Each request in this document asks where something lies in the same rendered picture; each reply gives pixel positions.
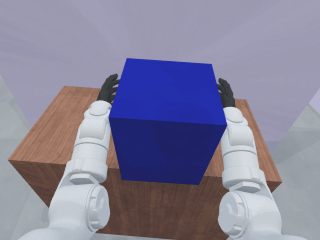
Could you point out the right robot hand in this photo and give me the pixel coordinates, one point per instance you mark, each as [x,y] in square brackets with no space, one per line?
[226,94]

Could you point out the left robot hand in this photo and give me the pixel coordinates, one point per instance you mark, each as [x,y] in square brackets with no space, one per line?
[107,89]

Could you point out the right robot upper arm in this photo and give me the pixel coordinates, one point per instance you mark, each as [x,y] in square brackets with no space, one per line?
[248,216]

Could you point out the pedestal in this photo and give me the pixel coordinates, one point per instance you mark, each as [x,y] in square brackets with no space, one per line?
[137,208]

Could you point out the left robot upper arm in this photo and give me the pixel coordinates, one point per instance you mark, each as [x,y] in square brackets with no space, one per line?
[76,213]

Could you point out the right robot forearm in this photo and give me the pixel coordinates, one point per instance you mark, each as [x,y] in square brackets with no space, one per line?
[240,159]

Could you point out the left robot forearm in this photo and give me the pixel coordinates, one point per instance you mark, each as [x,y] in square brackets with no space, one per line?
[88,161]

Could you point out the carton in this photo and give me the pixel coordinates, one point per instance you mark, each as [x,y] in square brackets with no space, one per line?
[166,120]

